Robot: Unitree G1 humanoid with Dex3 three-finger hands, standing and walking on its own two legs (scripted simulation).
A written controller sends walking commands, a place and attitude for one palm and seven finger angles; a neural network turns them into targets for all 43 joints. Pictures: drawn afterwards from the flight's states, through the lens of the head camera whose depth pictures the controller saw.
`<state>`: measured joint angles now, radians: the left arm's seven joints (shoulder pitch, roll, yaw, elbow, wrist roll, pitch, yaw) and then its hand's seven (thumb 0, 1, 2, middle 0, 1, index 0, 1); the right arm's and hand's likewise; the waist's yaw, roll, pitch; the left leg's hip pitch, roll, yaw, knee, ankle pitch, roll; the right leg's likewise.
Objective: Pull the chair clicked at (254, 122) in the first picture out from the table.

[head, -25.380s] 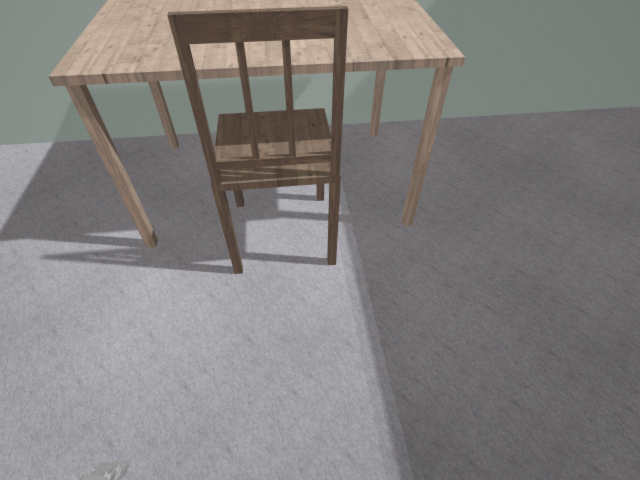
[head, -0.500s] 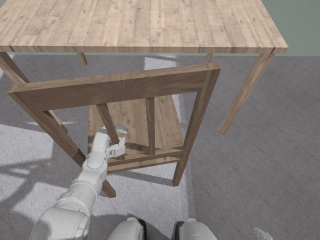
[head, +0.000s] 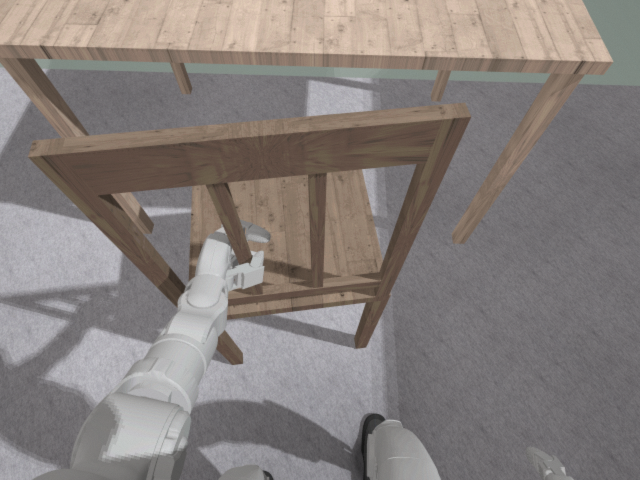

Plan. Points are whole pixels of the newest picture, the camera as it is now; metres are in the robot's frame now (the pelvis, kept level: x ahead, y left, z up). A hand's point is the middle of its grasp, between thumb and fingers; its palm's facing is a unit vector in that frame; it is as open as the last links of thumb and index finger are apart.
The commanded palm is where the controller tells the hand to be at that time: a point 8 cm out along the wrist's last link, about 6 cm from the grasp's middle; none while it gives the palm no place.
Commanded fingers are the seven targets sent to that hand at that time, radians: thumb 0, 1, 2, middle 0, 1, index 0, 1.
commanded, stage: step backward, pulling the chair out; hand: left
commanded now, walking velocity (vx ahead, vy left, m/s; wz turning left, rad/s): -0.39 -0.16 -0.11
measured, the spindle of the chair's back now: (241, 249) +0.41 +0.11 -0.04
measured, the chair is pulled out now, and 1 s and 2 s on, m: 0.23 0.42 0.64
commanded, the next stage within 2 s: stop walking, hand still on the chair in 1.36 s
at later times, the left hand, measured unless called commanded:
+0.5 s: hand (239, 318) +0.32 +0.10 -0.06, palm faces -0.09 -0.98 -0.18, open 5.2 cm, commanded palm +0.33 +0.16 -0.05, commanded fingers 0.00 0.90 0.90 -0.50 -1.45 -0.50 -1.45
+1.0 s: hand (221, 406) +0.21 +0.12 -0.06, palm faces -0.03 -0.98 -0.20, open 5.3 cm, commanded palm +0.22 +0.17 -0.05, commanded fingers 0.00 0.90 0.90 -0.50 -1.45 -0.50 -1.45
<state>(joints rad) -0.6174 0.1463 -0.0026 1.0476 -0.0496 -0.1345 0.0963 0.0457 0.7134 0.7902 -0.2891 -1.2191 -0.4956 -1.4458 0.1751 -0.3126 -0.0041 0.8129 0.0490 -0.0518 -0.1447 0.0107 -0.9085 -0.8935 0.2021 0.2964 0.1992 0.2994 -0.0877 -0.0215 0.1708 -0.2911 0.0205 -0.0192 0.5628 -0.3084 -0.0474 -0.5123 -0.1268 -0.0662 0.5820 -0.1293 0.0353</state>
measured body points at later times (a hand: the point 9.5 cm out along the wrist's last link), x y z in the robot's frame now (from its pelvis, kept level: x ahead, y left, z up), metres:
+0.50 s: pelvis -0.08 +0.01 +0.00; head +0.02 +0.00 +0.43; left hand +0.32 +0.16 -0.05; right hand -0.03 -0.25 -0.14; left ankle -0.04 +0.15 -0.72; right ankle -0.02 -0.12 -0.72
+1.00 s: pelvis -0.18 +0.00 -0.01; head -0.10 -0.01 +0.44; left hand +0.20 +0.17 -0.04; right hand -0.12 -0.26 -0.14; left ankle -0.10 +0.15 -0.71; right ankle -0.08 -0.12 -0.72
